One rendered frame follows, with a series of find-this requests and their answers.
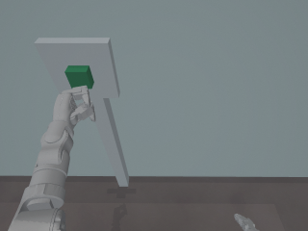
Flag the left robot upper arm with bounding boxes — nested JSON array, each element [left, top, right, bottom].
[[11, 208, 66, 231]]

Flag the robot left forearm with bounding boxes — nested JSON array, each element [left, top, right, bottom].
[[8, 120, 74, 231]]

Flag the robot right hand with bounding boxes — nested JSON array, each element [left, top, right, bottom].
[[234, 214, 260, 231]]

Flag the robot left hand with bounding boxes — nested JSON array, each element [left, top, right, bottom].
[[52, 86, 96, 129]]

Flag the button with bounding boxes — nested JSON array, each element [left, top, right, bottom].
[[64, 65, 94, 90]]

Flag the panel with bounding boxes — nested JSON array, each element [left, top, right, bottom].
[[34, 38, 129, 187]]

